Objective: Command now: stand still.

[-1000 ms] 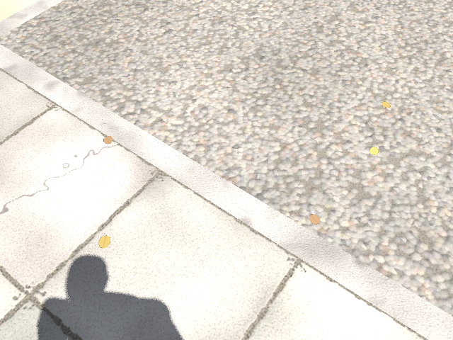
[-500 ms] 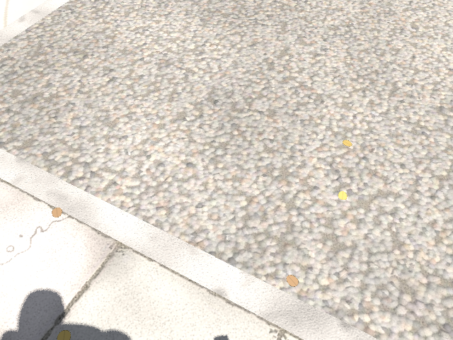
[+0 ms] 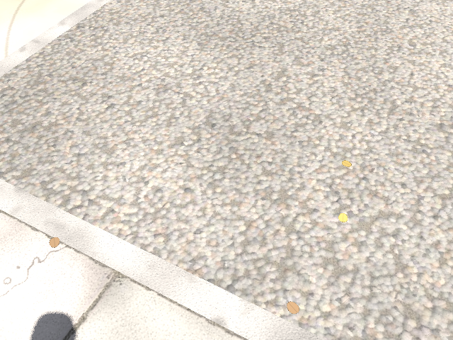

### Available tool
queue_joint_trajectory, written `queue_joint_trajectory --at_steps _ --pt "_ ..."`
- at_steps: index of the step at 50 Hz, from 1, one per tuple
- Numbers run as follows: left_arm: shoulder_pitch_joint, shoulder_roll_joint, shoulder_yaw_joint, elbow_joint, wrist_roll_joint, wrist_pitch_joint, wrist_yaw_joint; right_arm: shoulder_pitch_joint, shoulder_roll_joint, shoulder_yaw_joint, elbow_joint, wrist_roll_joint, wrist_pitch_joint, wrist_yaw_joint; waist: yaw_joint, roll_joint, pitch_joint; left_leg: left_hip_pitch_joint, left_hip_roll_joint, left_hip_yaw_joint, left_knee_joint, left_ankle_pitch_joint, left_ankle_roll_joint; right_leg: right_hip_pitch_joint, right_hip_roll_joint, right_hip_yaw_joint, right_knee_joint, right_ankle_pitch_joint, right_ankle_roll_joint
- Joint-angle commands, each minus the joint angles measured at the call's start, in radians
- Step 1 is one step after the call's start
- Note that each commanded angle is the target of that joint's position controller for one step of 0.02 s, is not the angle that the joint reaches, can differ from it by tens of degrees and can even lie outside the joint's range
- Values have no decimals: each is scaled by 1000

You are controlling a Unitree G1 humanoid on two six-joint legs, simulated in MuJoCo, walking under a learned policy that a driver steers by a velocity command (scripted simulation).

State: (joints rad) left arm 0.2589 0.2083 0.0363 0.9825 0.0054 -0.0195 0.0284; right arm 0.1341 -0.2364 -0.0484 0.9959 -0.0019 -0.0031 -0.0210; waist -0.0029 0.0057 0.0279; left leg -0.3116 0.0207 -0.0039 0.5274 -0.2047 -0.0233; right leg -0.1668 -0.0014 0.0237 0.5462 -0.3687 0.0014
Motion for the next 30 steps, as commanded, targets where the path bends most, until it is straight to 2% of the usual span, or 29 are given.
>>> queue_joint_trajectory --at_steps 1,3,4,5,6,8,9,11,12,13,14,15,16,17,18,19,20,21,22,25,28,30 --pt "44 119 21 -18 -2 -7 4 -13 -97 -18 -25 2 -4 -6 3 -12 -39 153 26 -20 -21 253 42 -109 -47 38 -119 251 -28" --pt "45 115 20 -10 -2 -6 3 -11 -99 -18 -12 3 -1 -9 3 -11 -39 156 26 -21 -20 259 41 -100 -45 34 -118 273 -29" --pt "67 109 19 5 -3 -4 3 5 -88 -15 3 3 1 -9 6 -22 -59 161 10 -1 -11 168 39 -87 -42 34 -139 176 -35" --pt "74 123 24 11 -9 0 3 3 -85 -16 9 7 4 -10 8 -48 -36 134 -20 29 19 22 37 -96 -49 54 -167 33 -56" --pt "72 152 33 8 -15 2 3 -12 -88 -18 8 10 3 -10 17 -90 2 66 -55 67 73 -141 33 -100 -79 107 -207 -130 -94" --pt "95 202 48 1 -26 -10 5 -86 -95 -19 -27 21 -19 -3 49 -161 110 -140 -56 82 182 -227 47 -60 -223 309 -322 -358 -187" --pt "104 212 53 5 -29 -23 7 -114 -85 -15 -43 28 -37 3 56 -181 155 -201 -22 50 222 -219 65 -50 -282 388 -346 -349 -222" --pt "100 189 52 9 -27 -48 7 -105 -82 -17 -48 33 -73 19 38 -189 172 -280 20 20 234 -255 94 36 -318 394 -311 -128 -237" --pt "83 179 51 6 -32 -51 4 -76 -82 -18 -40 36 -86 28 16 -176 153 -237 24 27 165 -249 106 50 -303 346 -280 -36 -219" --pt "41 177 51 -3 -38 -48 1 -7 -81 -23 -13 41 -94 35 -27 -156 123 -90 5 56 45 -166 111 -1 -263 272 -249 16 -185" --pt "2 178 50 -17 -37 -46 -3 97 -97 -37 35 38 -94 36 -72 -135 74 127 -39 81 -13 -62 108 -100 -203 197 -189 103 -149" --pt "-41 168 46 -39 -32 -51 -5 217 -147 -59 71 29 -92 34 -124 -56 21 303 5 -22 -54 -39 127 -201 -125 99 -9 258 -104" --pt "-50 105 31 -80 -25 -64 -1 343 -256 -87 94 28 -93 35 -146 234 -41 477 216 -416 -220 -124 243 -408 27 -61 354 145 -17" --pt "-57 102 32 -94 -30 -79 -1 385 -216 -64 102 15 -100 45 -143 285 -89 532 359 -720 -343 -145 334 -543 63 34 594 -195 -11" --pt "-45 126 39 -89 -53 -88 -9 290 -159 -40 80 12 -110 44 -88 170 -15 473 369 -644 -322 -173 318 -618 -8 94 709 -161 -41" --pt "-44 127 39 -80 -59 -93 -18 220 -122 -28 52 11 -114 46 -60 109 17 416 319 -513 -320 -166 278 -623 -56 80 719 -66 -68" --pt "-52 125 43 -77 -54 -94 -18 179 -116 -21 37 10 -115 49 -41 66 47 368 285 -418 -340 -135 250 -629 -94 61 669 25 -79" --pt "-64 138 53 -76 -43 -90 -17 160 -98 -11 28 7 -115 49 -30 58 54 330 250 -334 -357 -49 222 -595 -122 51 608 89 -79" --pt "-61 133 55 -74 -36 -84 -21 171 -87 -5 31 4 -109 47 -25 74 47 304 220 -268 -371 19 208 -554 -129 34 566 128 -70" --pt "-118 99 51 -97 -23 -69 -25 236 -121 -6 44 2 -99 28 -31 61 48 303 198 -174 -397 203 220 -566 -126 -10 442 206 -24" --pt "-240 71 36 -144 -24 -68 -30 247 -145 -10 37 0 -90 12 -52 57 70 265 182 -111 -423 227 214 -548 -108 -31 229 323 2" --pt "-305 70 29 -164 -29 -70 -38 270 -151 -13 37 4 -88 7 -69 71 84 243 174 -79 -441 202 208 -501 -86 -52 122 393 3"
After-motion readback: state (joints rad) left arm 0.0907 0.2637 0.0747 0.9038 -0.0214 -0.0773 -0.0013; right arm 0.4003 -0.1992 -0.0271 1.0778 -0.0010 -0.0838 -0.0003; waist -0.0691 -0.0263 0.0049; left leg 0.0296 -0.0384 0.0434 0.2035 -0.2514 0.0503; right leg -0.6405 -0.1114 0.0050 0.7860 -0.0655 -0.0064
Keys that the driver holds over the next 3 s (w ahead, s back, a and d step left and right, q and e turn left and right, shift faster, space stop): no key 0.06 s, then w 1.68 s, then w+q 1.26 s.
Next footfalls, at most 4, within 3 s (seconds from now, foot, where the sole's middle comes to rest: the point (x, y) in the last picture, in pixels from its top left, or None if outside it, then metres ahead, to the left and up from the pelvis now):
0.80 right None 0.47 -0.12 -0.77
1.36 left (199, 258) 0.77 0.13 -0.77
1.90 right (267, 184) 1.08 -0.11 -0.77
2.44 left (188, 143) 1.31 0.20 -0.77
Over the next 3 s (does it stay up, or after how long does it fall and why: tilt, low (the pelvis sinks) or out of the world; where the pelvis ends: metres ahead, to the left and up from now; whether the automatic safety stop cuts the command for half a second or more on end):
stays up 1.49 0.17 -0.01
